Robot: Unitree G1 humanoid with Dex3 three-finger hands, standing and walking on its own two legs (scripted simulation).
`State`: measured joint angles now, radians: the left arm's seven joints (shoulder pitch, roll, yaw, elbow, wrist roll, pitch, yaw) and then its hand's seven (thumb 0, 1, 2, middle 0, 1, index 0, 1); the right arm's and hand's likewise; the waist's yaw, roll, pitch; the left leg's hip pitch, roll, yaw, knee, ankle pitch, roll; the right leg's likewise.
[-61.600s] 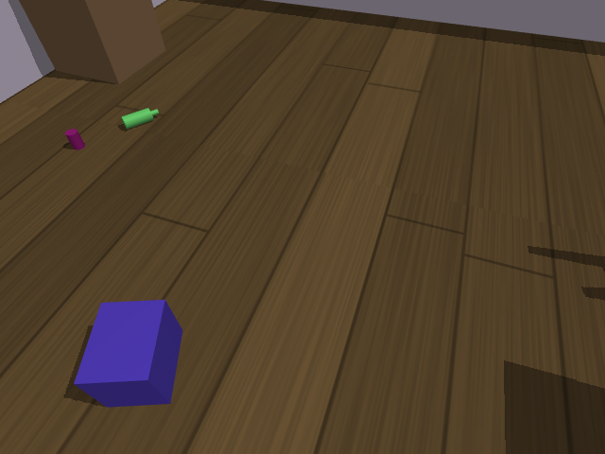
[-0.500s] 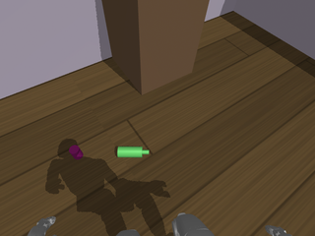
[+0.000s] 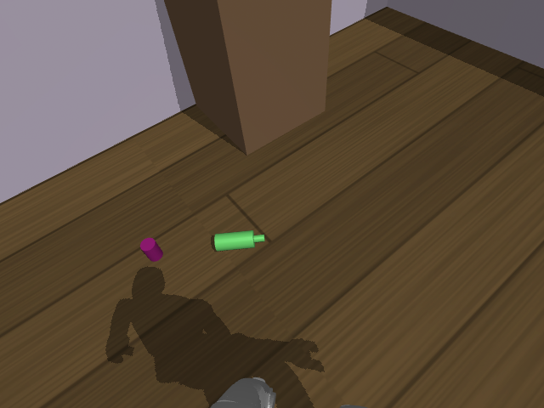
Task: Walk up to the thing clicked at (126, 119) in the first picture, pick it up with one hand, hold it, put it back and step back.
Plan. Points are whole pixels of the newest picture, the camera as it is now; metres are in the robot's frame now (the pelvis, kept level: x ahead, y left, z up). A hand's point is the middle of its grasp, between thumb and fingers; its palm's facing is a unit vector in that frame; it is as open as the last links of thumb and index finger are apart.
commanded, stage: step back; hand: left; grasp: from above
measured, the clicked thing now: (240, 240) +0.80 +0.23 -0.73
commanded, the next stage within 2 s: stand in 1.68 s
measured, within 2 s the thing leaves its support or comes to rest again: neither
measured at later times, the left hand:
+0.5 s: hand out of the picture -0.09 +0.29 -0.16, palm faces +0.02 -0.91 -0.40, open 7.4 cm
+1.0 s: hand out of the picture -0.22 +0.29 -0.15, palm faces +0.05 -0.93 -0.37, open 7.4 cm
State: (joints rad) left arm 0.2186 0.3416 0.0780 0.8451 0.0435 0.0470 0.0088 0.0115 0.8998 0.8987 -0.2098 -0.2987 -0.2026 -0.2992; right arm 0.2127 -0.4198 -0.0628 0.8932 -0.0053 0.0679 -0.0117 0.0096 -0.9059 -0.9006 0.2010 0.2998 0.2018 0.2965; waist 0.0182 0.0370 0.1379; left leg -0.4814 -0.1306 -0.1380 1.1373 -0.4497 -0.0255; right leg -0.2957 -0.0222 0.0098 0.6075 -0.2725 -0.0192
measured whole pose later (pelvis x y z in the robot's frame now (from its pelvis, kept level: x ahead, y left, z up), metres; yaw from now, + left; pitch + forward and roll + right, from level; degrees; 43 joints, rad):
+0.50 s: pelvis -0.18 +0.01 -0.01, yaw +0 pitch -2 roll -1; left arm 0.16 0.39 0.07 0.87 0.02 0.05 0.01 0.01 0.90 0.90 -0.21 -0.30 -0.20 -0.30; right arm 0.11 -0.39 -0.04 0.83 -0.03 0.05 0.00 0.01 -0.90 -0.90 0.20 0.30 0.21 0.30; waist 0.03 0.00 0.16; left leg -0.39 0.04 0.02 0.67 -0.25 0.01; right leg -0.25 0.03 0.04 0.72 -0.44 0.01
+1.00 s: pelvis -0.27 +0.01 +0.00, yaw +2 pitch -3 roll +0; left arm 0.21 0.40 0.07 1.00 0.02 0.01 -0.02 0.01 0.90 0.90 -0.21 -0.30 -0.20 -0.30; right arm 0.21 -0.34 -0.04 0.99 -0.04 0.00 0.02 0.01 -0.90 -0.90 0.20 0.30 0.21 0.30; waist 0.02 -0.03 0.07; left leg -0.23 -0.01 -0.01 0.59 -0.31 0.01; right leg -0.26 -0.01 0.02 0.60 -0.36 -0.01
